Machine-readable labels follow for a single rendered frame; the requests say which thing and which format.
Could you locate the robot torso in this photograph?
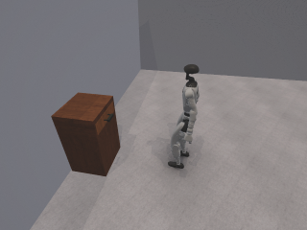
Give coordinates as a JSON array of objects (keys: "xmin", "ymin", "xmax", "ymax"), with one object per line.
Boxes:
[{"xmin": 182, "ymin": 82, "xmax": 199, "ymax": 123}]

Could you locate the cabinet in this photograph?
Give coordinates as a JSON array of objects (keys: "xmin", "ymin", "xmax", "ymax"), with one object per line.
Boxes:
[{"xmin": 51, "ymin": 92, "xmax": 121, "ymax": 176}]

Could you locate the left robot hand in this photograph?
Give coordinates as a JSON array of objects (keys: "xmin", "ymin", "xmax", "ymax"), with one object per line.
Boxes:
[{"xmin": 183, "ymin": 133, "xmax": 193, "ymax": 144}]

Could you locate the robot right foot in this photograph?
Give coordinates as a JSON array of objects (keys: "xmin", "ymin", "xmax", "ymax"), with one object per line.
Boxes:
[{"xmin": 180, "ymin": 150, "xmax": 190, "ymax": 157}]

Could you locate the left robot upper arm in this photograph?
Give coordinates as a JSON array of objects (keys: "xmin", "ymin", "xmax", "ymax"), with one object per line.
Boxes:
[{"xmin": 184, "ymin": 88, "xmax": 198, "ymax": 115}]

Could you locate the handle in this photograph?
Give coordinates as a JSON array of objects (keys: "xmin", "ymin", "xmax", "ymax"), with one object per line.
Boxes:
[{"xmin": 104, "ymin": 113, "xmax": 114, "ymax": 122}]

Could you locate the left robot forearm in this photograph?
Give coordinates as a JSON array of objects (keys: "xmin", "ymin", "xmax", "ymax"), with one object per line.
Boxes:
[{"xmin": 186, "ymin": 111, "xmax": 197, "ymax": 135}]

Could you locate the drawer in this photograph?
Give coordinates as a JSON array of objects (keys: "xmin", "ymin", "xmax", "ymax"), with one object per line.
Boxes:
[{"xmin": 95, "ymin": 102, "xmax": 114, "ymax": 135}]

